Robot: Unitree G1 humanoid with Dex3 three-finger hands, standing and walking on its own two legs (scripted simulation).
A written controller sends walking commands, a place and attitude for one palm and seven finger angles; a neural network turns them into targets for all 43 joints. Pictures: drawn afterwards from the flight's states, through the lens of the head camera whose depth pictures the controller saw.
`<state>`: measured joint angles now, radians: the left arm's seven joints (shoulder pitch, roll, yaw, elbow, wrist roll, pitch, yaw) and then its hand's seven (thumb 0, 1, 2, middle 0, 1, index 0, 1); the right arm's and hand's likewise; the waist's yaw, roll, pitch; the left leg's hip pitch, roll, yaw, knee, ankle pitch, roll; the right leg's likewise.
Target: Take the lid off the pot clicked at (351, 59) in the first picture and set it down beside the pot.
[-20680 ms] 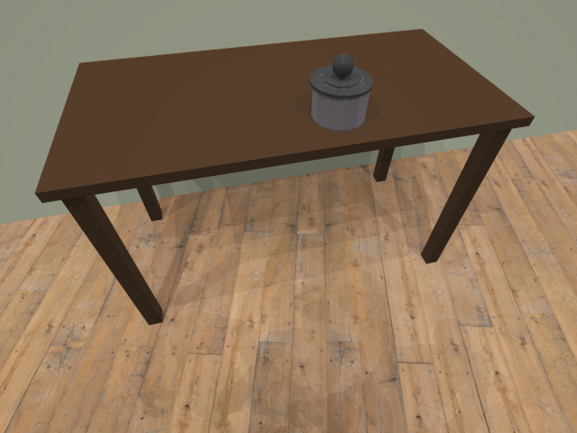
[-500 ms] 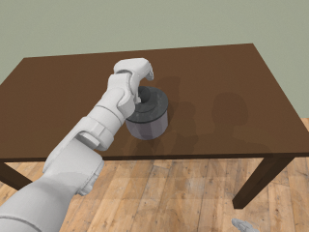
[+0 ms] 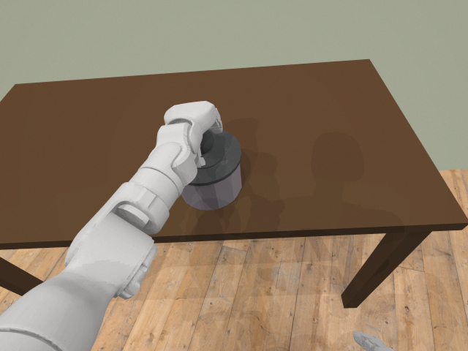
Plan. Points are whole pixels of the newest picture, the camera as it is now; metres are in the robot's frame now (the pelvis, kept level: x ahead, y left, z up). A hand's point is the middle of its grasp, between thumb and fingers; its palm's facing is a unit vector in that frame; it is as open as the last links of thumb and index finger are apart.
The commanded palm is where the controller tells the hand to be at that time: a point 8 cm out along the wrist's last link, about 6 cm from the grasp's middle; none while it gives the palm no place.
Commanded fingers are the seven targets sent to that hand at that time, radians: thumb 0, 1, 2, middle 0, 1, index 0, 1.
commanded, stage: lower the open fingers around the knob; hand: left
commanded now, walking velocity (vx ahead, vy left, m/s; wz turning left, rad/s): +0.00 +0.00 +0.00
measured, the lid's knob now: (200, 140) +0.49 +0.06 +0.09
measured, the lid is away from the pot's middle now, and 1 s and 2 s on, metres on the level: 0.00 0.01 0.01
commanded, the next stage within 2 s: close the fingers and squeeze the knob in 0.12 s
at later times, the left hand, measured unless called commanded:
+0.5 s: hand (189, 145) +0.46 +0.08 +0.10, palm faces -0.33 -0.08 -0.94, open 10.2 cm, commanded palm +0.45 +0.08 +0.17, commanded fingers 0.00 -0.08 1.14 -0.62 -0.67 -0.62 -0.67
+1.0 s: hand (187, 147) +0.45 +0.08 +0.11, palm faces -0.31 -0.07 -0.95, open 8.7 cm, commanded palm +0.44 +0.09 +0.17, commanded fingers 0.00 0.22 1.00 -0.71 -0.94 -0.68 -0.92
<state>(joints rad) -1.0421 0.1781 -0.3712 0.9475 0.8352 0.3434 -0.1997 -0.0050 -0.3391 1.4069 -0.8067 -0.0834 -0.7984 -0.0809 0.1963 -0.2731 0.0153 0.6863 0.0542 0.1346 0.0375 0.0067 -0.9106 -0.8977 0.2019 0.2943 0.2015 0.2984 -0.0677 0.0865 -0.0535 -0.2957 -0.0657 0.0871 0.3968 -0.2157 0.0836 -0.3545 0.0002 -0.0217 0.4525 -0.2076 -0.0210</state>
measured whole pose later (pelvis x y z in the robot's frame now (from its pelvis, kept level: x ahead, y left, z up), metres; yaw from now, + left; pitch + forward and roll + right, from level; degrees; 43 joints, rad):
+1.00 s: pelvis +0.01 +0.01 +0.00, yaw +1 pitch +6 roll +0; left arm -0.99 0.19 -0.41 0.86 0.83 0.36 -0.21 0.01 0.08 1.02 -0.68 -0.89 -0.58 -0.83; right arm 0.18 -0.27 0.01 0.68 0.06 0.16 0.06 0.01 -0.91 -0.90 0.20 0.29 0.20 0.30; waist -0.05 0.09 -0.06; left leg -0.28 -0.08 0.07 0.40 -0.23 0.10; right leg -0.33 -0.01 -0.03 0.45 -0.22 -0.01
